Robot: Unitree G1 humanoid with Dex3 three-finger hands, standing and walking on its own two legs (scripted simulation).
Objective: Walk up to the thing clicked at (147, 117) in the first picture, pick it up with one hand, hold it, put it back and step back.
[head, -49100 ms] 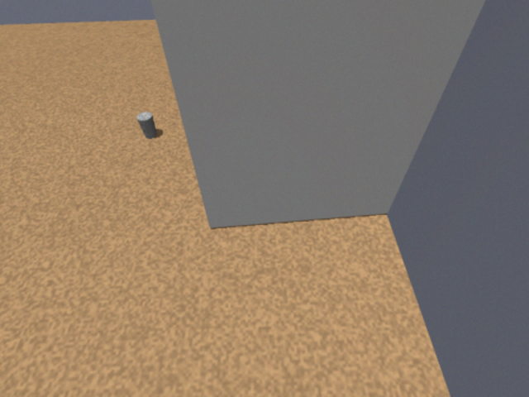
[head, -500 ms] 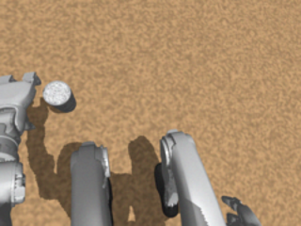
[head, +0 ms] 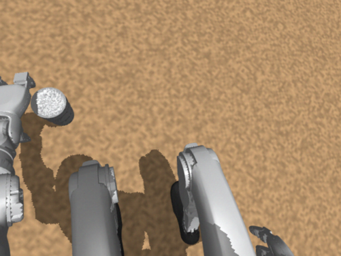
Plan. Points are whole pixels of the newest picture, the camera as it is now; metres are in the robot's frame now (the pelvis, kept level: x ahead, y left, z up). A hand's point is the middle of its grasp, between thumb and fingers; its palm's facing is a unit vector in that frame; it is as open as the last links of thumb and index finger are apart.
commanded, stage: rise first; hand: left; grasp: from above
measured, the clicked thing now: (56, 109) +0.50 +0.26 -0.30
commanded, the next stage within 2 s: approach in 0.12 s
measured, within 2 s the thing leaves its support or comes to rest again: neither
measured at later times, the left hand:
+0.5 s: hand (42, 102) +0.48 +0.26 -0.17, palm faces -0.40 -0.04 -0.91, open 14.1 cm
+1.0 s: hand (39, 113) +0.46 +0.27 -0.19, palm faces -0.48 -0.07 -0.87, open 13.9 cm
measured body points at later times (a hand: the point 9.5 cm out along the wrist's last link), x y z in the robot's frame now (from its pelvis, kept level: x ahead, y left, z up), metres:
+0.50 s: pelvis +0.00 +0.00 -0.01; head +0.24 +0.06 +0.37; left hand +0.50 +0.26 -0.12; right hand +0.04 -0.28 -0.11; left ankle +0.08 +0.12 -0.33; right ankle +0.10 -0.13 -0.33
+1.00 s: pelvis +0.00 +0.00 -0.02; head +0.24 +0.05 +0.35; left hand +0.48 +0.27 -0.14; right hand +0.01 -0.27 -0.12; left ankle +0.08 +0.12 -0.33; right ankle +0.10 -0.13 -0.33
